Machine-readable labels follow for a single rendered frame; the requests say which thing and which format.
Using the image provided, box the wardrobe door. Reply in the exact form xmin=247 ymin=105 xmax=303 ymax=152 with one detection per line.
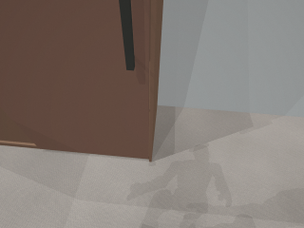
xmin=0 ymin=0 xmax=150 ymax=159
xmin=0 ymin=107 xmax=34 ymax=143

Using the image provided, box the handle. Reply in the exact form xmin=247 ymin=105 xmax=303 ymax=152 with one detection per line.
xmin=119 ymin=0 xmax=135 ymax=71

